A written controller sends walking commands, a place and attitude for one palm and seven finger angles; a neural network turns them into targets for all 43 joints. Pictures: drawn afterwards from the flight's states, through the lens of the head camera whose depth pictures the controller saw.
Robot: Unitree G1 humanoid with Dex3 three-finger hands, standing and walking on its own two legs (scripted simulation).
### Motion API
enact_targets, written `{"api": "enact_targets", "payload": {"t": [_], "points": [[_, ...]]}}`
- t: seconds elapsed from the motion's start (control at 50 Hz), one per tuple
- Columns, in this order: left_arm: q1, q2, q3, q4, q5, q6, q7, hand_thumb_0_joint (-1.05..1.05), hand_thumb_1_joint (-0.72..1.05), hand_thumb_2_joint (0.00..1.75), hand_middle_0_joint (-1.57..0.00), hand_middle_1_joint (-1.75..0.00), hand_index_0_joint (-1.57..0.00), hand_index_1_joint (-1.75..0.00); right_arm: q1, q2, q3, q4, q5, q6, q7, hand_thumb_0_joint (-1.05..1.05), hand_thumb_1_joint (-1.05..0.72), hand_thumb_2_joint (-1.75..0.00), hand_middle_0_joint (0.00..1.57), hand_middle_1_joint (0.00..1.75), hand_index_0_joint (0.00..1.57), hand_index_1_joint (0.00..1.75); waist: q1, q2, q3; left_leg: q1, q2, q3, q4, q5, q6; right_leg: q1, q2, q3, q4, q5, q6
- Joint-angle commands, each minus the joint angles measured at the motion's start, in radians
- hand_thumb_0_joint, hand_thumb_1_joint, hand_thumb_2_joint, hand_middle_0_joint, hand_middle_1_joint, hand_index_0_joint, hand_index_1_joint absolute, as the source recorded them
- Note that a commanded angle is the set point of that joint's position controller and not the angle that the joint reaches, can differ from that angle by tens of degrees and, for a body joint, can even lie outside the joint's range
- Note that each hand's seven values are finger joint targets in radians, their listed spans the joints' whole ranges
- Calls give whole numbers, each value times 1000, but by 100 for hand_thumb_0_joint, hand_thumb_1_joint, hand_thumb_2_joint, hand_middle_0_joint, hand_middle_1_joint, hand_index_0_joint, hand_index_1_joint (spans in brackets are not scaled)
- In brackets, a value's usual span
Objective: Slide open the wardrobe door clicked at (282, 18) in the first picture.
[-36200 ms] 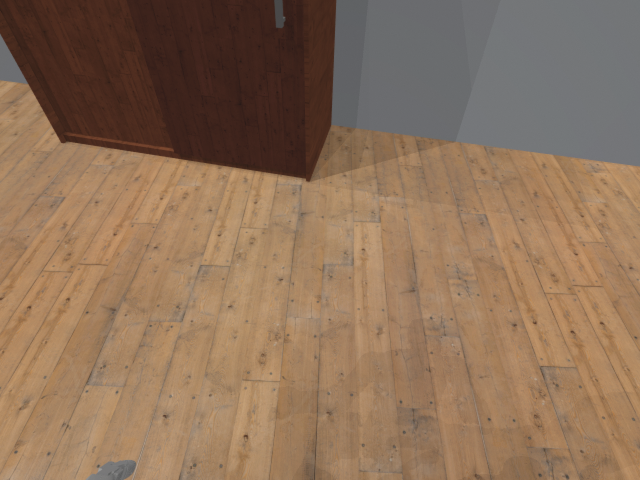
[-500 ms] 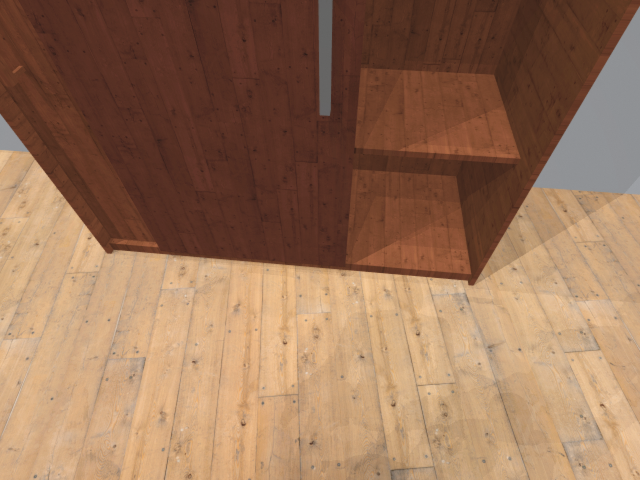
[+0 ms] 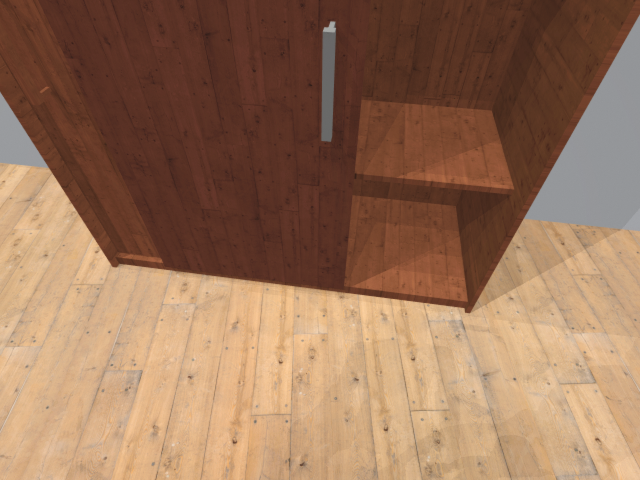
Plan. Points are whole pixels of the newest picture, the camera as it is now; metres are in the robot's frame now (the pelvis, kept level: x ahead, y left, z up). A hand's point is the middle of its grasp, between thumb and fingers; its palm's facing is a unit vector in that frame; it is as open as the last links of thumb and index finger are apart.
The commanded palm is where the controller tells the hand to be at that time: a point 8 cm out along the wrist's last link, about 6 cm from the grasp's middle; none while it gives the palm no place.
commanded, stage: let the arm hang, fingers relaxed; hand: right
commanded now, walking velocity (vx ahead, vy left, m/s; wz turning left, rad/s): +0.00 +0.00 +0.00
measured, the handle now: (329, 85) +0.85 +0.04 +0.08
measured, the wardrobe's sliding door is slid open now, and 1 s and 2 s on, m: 0.46 0.46 0.46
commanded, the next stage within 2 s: look to check the result in 0.16 s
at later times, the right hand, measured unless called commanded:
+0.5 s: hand out of the picture -0.01 -0.18 -0.18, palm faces +0.00 +0.99 -0.16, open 7.3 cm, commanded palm none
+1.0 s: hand out of the picture +0.02 -0.19 -0.18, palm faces -0.01 +0.98 -0.18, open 7.3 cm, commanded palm none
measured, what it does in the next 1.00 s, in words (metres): stands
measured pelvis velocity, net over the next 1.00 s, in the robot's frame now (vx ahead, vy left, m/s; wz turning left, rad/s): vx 0.01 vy -0.02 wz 0.01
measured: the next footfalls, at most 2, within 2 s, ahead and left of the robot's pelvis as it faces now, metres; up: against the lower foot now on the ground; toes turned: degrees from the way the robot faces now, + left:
none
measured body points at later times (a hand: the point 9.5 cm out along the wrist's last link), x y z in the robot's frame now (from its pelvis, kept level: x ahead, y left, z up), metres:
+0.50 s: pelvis +0.00 -0.01 +0.00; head +0.02 -0.02 +0.45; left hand +0.00 +0.21 -0.16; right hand -0.01 -0.23 -0.17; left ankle -0.01 +0.14 -0.74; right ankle +0.01 -0.08 -0.74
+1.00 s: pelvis +0.01 -0.02 +0.00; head +0.03 -0.03 +0.45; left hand +0.02 +0.21 -0.16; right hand +0.03 -0.24 -0.17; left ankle -0.01 +0.14 -0.74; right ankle +0.01 -0.08 -0.74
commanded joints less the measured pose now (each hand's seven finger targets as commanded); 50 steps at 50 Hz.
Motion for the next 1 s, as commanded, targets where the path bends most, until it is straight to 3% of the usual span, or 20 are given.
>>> {"api": "enact_targets", "payload": {"t": [0.0,0.28,0.42,0.54,0.72,0.98], "points": [[40,104,15,-23,-2,-10,1,0,90,90,-20,-30,-20,-30,71,-94,-18,-13,-2,-10,-3,0,-90,-90,20,30,20,30,-3,-17,44,-46,71,-57,-66,50,27,-20,-129,128,-103,32,11],[56,101,20,-24,-6,-13,4,0,90,90,-20,-30,-20,-30,105,-79,-18,-5,-5,-12,-7,0,-90,-90,20,30,20,30,-1,-4,29,-54,69,-52,-56,67,23,5,-130,127,-92,60,3],[54,99,20,-24,-4,-11,3,0,90,90,-20,-30,-20,-30,106,-75,-16,0,-6,-9,-7,0,-90,-90,20,30,20,30,2,-9,54,-65,68,-49,-53,45,21,-14,-131,136,-112,6,3],[50,107,21,-26,-5,-16,4,0,90,90,-20,-30,-20,-30,105,-77,-18,-3,-5,-13,-7,0,-90,-90,20,30,20,30,3,-5,13,-51,72,-50,-49,83,20,20,-132,132,-94,84,1],[32,114,19,-24,-5,-15,3,0,90,90,-20,-30,-20,-30,95,-87,-16,-4,-5,-12,-7,0,-90,-90,20,30,20,30,1,-2,37,-51,77,-52,-59,86,19,17,-130,127,-97,88,3],[16,133,21,-23,-7,-19,2,0,90,90,-20,-30,-20,-30,78,-108,-20,-12,-4,-15,-6,0,-90,-90,20,30,20,30,-3,5,15,-28,80,-50,-62,112,19,35,-132,126,-91,144,2]]}}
